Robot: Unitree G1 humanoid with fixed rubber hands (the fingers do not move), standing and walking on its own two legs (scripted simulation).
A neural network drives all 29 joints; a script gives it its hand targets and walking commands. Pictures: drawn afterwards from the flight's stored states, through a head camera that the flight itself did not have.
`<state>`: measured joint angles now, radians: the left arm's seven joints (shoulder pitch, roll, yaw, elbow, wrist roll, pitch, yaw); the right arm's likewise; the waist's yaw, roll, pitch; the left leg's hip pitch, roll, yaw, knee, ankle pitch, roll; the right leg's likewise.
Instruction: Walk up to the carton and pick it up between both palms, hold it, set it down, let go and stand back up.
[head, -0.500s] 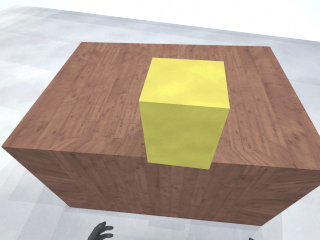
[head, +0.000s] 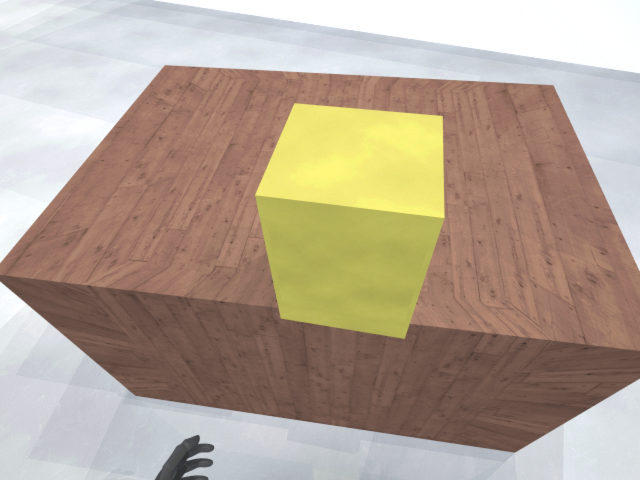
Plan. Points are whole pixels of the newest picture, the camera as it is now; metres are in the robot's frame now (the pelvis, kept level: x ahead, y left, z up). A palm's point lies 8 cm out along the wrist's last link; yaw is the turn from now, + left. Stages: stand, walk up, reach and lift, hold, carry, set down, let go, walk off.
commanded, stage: walk up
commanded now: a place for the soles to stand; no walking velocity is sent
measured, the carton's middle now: (352, 228) +0.45 -0.02 +0.04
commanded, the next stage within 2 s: none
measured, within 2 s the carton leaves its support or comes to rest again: neither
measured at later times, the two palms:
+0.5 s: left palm out of the picture +0.07 +0.20 -0.12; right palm (517, 446) +0.19 -0.22 -0.09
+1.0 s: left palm out of the picture +0.11 +0.18 -0.08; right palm out of the picture +0.11 -0.28 -0.12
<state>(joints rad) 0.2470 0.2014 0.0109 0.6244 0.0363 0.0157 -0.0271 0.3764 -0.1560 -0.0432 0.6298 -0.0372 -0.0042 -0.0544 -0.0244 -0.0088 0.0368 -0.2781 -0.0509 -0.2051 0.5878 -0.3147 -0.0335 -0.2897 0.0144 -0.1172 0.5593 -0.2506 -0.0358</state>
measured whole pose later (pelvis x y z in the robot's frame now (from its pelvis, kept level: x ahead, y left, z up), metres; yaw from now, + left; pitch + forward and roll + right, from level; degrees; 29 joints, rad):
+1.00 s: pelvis -0.01 -0.04 +0.00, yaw -8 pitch +0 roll +0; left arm 0.35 0.12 0.04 0.58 0.04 -0.03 0.05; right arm 0.15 -0.21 -0.02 0.71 -0.04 0.08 0.02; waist 0.04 0.07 0.04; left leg -0.42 0.04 0.03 0.85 -0.48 -0.04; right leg -0.33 -0.01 0.07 0.55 -0.22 0.02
